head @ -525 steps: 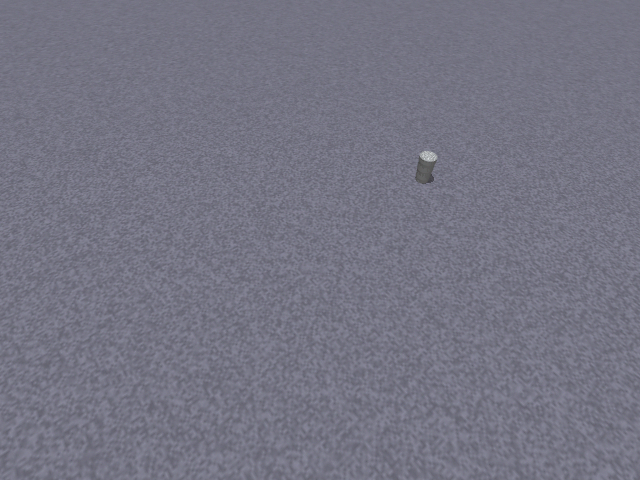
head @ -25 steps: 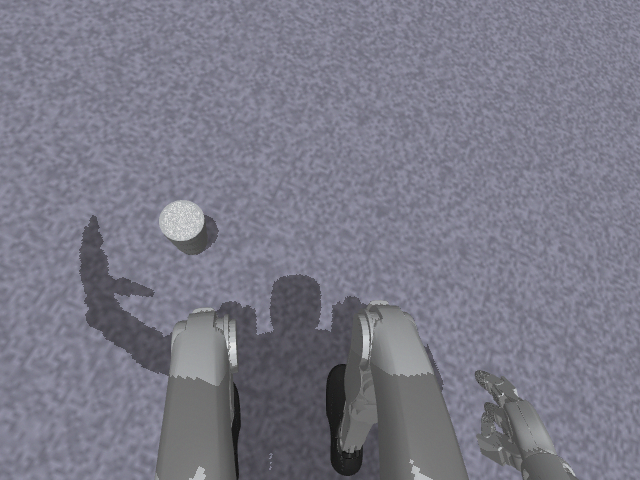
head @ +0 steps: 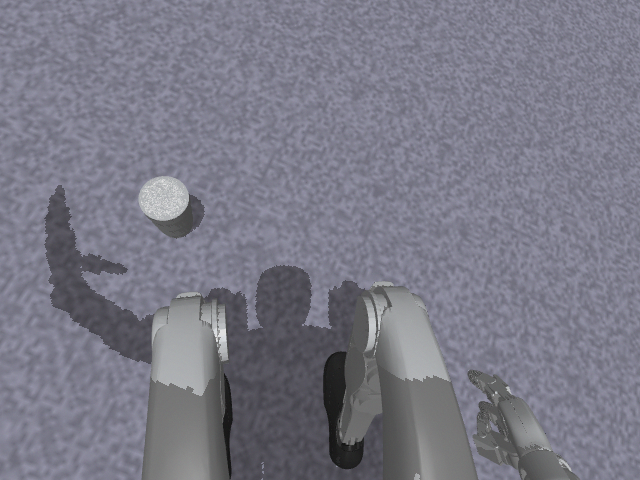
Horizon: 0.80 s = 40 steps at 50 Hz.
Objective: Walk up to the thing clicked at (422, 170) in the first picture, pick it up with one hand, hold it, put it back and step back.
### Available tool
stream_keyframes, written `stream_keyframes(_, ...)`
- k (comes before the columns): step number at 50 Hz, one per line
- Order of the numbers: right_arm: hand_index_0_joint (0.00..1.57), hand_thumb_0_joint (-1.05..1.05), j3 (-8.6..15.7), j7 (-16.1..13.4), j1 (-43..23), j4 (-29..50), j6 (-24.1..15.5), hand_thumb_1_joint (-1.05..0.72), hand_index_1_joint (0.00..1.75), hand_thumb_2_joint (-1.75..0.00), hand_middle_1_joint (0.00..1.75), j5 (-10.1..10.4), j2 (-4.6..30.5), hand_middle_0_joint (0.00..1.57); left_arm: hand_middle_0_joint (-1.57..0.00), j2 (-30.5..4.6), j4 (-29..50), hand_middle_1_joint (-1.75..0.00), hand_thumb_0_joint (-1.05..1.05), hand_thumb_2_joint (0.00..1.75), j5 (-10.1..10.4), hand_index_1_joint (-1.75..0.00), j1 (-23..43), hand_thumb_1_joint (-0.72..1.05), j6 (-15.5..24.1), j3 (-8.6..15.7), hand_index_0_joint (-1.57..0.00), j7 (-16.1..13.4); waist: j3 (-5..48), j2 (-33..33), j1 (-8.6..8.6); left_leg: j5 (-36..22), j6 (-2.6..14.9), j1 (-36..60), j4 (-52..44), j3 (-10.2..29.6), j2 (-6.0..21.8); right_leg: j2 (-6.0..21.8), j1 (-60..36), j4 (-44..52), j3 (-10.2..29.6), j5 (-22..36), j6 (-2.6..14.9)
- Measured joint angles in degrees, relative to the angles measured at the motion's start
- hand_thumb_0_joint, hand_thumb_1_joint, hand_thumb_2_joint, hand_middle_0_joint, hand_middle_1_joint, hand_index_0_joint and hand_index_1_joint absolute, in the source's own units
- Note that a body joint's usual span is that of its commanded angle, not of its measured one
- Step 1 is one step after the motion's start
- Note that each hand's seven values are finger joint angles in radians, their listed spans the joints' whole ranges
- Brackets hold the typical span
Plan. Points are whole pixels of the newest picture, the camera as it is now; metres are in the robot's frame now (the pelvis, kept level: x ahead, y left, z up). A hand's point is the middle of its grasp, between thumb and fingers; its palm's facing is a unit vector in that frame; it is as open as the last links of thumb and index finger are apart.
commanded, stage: go down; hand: left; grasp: from the side
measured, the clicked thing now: (171, 211) +0.51 +0.21 -0.33
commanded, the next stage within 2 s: approach in 0.54 s
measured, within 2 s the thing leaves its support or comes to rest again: neither
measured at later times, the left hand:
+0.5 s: hand out of the picture +0.41 +0.41 -0.01, palm faces +0.21 -0.97 -0.09, open 17.2 cm
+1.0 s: hand (11, 203) +0.44 +0.37 -0.13, palm faces +0.16 -0.99 +0.04, open 17.6 cm
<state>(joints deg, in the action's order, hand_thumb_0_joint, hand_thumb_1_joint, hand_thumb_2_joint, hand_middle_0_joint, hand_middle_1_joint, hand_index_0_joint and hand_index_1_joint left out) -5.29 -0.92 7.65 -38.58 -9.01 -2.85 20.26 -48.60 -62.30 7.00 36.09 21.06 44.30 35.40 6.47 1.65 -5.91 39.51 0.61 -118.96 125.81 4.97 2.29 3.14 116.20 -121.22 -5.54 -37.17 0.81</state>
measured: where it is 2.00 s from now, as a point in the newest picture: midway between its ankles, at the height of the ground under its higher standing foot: (280, 439)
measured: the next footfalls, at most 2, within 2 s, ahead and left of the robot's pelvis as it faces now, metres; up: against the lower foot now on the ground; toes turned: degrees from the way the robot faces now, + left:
none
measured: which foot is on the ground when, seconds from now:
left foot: down 0.00-1.00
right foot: down 0.00-1.00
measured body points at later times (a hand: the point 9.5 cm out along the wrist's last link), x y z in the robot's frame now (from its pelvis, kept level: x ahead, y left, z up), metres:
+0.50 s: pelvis +0.00 +0.00 -0.02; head +0.20 +0.07 +0.37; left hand +0.40 +0.46 +0.00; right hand +0.13 -0.28 -0.12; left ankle +0.08 +0.12 -0.37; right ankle +0.11 -0.12 -0.37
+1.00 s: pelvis -0.01 +0.00 -0.07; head +0.23 +0.10 +0.30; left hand +0.42 +0.42 -0.13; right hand +0.12 -0.28 -0.14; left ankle +0.08 +0.12 -0.37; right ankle +0.11 -0.12 -0.37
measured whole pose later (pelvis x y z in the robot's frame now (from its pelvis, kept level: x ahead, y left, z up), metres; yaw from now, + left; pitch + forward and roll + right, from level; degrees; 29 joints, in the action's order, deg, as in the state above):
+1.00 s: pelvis -0.01 +0.00 -0.07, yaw -4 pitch +27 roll -10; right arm -12.9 1.5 3.3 -36.8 -8.9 -6.9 21.9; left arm -52.9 -75.8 11.1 43.0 35.0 43.6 37.1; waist -2.5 6.4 -10.6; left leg 40.3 1.1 -127.4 139.2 8.9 2.7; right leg 2.1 122.9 -131.5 -8.2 -36.2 0.2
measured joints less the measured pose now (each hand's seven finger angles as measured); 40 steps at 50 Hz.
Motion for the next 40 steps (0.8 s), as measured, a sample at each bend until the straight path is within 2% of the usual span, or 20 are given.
stream_keyframes(27, 0.2, 0.0, -1.3, 0.4, 0.4, 0.1, 0.6, -0.92, 0.3, -0.91, 0.3, -0.4, 1.0, 0.21, -0.04, -3.7, -2.2, -0.06, -0.01, 0.09, 0.3, -0.07, 3.0, -0.45, 0.7, 1.6, -0.03, 1.6, -1.7, 0.2, -1.09, 0.0, 0.34, -3.8, 4.6, 0.7, -0.1, 0.0, 3.3, -3.9, -0.3, 0.2, -0.29)
stream_keyframes(34, 0.2, 0.0, -1.9, 0.6, 0.1, 0.4, 0.7, -0.92, 0.3, -0.91, 0.3, -0.7, 1.2, 0.21, -0.04, -4.3, -2.5, -0.07, -0.01, 0.09, 0.9, -0.07, 3.6, -0.45, 1.3, 2.4, -0.03, 2.0, -2.3, 0.4, -1.22, 0.0, 0.37, -4.6, 5.5, 0.9, -0.2, 0.0, 3.9, -4.6, -0.5, 0.2, -0.32)
stream_keyframes(40, 0.2, 0.0, -2.9, 0.9, -0.7, 0.7, 0.4, -0.91, 0.3, -0.9, 0.3, -1.2, 1.4, 0.21, -0.06, -5.1, -5.6, -0.07, -0.01, 0.06, 2.4, -0.08, 4.9, -0.5, 4.1, 1.2, -0.04, 2.6, -3.5, 1.1, -1.75, -0.1, 0.41, -5.5, 6.8, 1.3, -0.1, -0.1, 4.7, -5.7, -0.8, 0.5, -0.33)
